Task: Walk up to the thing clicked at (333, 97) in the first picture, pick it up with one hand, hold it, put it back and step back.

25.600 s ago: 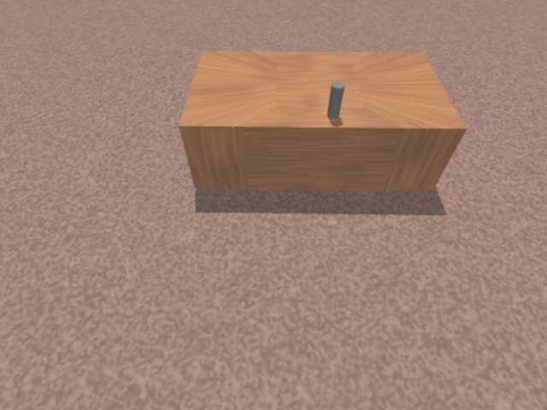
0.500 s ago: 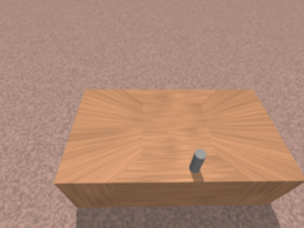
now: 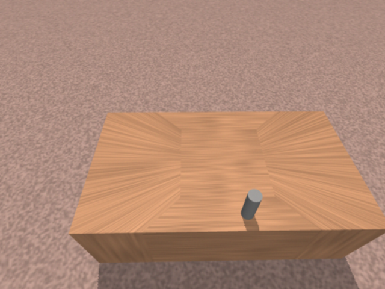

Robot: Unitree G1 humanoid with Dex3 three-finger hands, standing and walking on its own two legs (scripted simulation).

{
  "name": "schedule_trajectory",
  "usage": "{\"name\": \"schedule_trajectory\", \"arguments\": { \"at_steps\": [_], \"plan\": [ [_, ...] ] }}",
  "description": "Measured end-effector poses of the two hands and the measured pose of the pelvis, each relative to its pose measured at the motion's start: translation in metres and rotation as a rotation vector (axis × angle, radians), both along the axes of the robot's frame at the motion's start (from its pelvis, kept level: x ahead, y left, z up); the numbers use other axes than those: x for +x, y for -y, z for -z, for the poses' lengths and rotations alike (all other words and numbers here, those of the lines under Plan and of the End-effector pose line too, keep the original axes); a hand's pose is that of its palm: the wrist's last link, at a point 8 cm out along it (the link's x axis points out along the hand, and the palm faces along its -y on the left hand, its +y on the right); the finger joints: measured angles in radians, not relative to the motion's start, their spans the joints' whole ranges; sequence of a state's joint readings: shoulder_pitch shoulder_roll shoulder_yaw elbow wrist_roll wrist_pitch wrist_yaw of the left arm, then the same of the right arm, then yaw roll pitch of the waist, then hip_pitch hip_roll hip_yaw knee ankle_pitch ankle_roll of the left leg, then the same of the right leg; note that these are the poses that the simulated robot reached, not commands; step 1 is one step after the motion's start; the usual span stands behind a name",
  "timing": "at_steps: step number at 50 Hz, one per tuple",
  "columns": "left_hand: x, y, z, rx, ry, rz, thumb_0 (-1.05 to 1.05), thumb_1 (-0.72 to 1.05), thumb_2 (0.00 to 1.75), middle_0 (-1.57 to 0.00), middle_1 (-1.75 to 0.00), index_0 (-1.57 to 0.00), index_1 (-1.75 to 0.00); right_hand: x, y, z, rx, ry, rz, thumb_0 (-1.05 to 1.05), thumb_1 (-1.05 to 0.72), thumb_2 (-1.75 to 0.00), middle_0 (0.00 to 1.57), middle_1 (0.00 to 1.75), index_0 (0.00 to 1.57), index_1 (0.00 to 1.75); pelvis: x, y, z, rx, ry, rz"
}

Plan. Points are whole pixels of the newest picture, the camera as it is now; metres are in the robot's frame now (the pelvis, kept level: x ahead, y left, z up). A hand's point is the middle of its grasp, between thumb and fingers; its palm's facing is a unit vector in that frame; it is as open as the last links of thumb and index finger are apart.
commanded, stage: stand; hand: right
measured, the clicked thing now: (251, 205) +0.45 -0.21 -0.32
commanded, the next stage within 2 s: none
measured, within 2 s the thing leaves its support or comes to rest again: neither
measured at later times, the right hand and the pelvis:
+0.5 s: hand out of the picture +0.07 -0.26 -0.16, palm faces -0.03 +0.94 -0.35, open 7.5 cm; pelvis +0.00 +0.00 +0.00, yaw +0 degrees
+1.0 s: hand out of the picture +0.07 -0.26 -0.16, palm faces -0.03 +0.94 -0.34, open 7.4 cm; pelvis +0.01 -0.01 +0.00, yaw +0 degrees
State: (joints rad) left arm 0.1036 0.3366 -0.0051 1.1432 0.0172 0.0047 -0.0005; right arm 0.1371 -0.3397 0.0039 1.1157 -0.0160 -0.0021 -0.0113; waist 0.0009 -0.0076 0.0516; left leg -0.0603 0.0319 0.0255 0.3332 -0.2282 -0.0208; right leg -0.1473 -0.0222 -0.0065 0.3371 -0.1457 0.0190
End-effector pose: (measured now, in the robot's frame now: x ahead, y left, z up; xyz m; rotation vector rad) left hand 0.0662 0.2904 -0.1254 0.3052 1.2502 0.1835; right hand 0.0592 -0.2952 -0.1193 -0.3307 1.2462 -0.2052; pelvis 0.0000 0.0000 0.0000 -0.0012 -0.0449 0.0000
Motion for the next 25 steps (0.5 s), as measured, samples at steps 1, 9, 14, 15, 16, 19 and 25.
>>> {"name": "schedule_trajectory", "arguments": {
  "at_steps": [1,9,14,15,16,19,25],
  "plan": [
    [0.0003,0.0001,0.0,0.0,0.0,0.0,0.0,0.9,0.9,-0.21,-0.3,-0.21,-0.3,0.0,0.0002,0.0,0.0,-0.001,0.001,0.0,0.27,-0.33,0.15,0.2,0.16,0.21,0.0002,0.0003,0.0,0.0,0.0,0.0],
    [0.0023,0.0021,0.0001,-0.003,0.004,-0.001,0.0,0.9,0.9,-0.21,-0.3,-0.21,-0.3,0.0011,0.0021,-0.0003,0.001,-0.004,0.004,0.0,-0.27,-0.73,0.19,0.27,0.2,0.28,0.001,0.0019,-0.0002,-0.001,0.0,-0.002],
    [0.003,0.0027,-0.0004,-0.003,0.006,-0.003,0.0,0.9,0.9,-0.21,-0.3,-0.21,-0.3,0.0024,0.003,-0.0004,0.002,-0.002,0.004,0.0,-0.6,-0.83,0.2,0.29,0.2,0.29,0.0015,0.0027,-0.0003,0.0,-0.001,-0.002],
    [0.0031,0.0028,-0.0006,-0.003,0.007,-0.003,0.0,0.9,0.9,-0.21,-0.3,-0.21,-0.3,0.0027,0.0031,-0.0004,0.002,-0.001,0.004,0.0,-0.65,-0.84,0.2,0.29,0.2,0.3,0.0016,0.0029,-0.0003,0.0,0.0,-0.002],
    [0.0031,0.0027,-0.0007,-0.002,0.008,-0.003,0.0,0.9,0.9,-0.21,-0.3,-0.21,-0.3,0.003,0.0032,-0.0004,0.002,0.0,0.004,0.0,-0.69,-0.85,0.2,0.29,0.2,0.3,0.0016,0.0031,-0.0003,0.0,0.0,-0.002],
    [0.0029,0.0027,-0.0011,-0.001,0.008,-0.004,0.0,0.9,0.9,-0.21,-0.3,-0.21,-0.3,0.0038,0.0034,-0.0004,0.004,0.002,0.003,0.0,-0.78,-0.87,0.2,0.29,0.21,0.3,0.0015,0.0036,-0.0004,0.0,0.0,-0.002],
    [0.0018,0.002,-0.0017,0.003,0.006,-0.005,0.0,0.9,0.9,-0.21,-0.3,-0.21,-0.3,0.0041,0.0039,0.0001,0.007,0.0,0.002,0.01,-0.87,-0.89,0.2,0.29,0.21,0.3,0.0018,0.0046,-0.0004,-0.001,-0.002,-0.002]
  ]
}}
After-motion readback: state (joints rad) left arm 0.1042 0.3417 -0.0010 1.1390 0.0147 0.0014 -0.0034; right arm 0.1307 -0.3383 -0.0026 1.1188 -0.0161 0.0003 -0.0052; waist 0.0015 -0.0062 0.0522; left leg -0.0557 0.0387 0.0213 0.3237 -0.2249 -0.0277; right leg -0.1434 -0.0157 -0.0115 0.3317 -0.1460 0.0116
